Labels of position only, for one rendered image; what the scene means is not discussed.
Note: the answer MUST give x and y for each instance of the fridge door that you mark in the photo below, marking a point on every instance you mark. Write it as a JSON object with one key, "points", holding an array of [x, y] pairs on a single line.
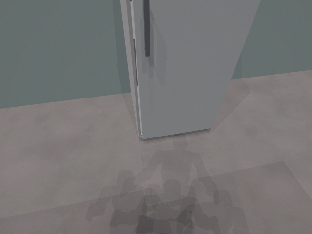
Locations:
{"points": [[194, 49]]}

